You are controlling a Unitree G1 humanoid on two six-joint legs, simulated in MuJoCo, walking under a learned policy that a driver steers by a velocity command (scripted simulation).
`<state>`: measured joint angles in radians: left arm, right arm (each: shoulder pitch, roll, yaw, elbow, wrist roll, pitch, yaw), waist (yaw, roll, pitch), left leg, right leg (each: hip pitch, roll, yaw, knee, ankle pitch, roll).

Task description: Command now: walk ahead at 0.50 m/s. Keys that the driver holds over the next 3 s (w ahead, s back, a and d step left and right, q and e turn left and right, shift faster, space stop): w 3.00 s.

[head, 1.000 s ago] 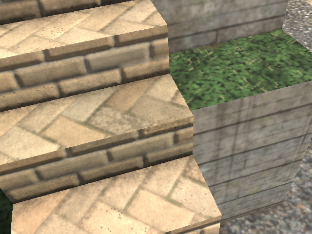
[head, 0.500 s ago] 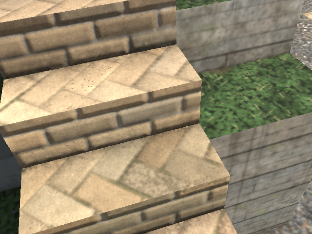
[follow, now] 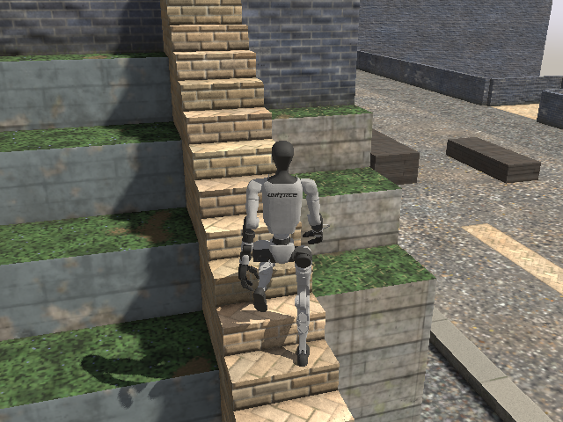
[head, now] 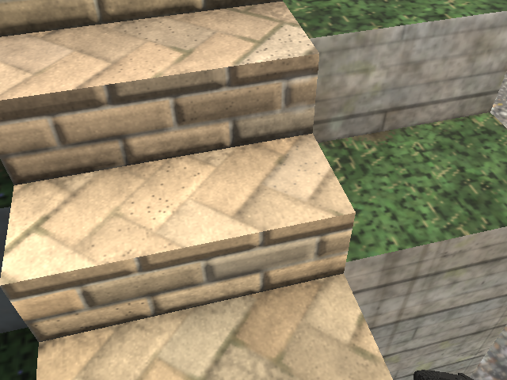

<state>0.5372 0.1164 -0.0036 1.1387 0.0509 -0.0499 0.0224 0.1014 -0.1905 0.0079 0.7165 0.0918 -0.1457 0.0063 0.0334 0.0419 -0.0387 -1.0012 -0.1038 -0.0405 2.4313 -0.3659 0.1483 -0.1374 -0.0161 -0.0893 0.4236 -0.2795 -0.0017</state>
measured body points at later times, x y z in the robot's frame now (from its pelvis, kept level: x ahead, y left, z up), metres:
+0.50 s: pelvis +0.02 +0.08 +0.14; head -0.01 +0.08 +0.59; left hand +0.15 +0.30 +0.02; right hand +0.14 -0.13 +0.00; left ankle +0.16 +0.16 -0.53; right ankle -0.04 +0.02 -0.44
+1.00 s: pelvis +0.03 +0.11 +0.02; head +0.05 +0.09 +0.47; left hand -0.05 +0.34 -0.11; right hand +0.21 -0.08 -0.09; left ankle +0.11 +0.21 -0.53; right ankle -0.11 +0.02 -0.72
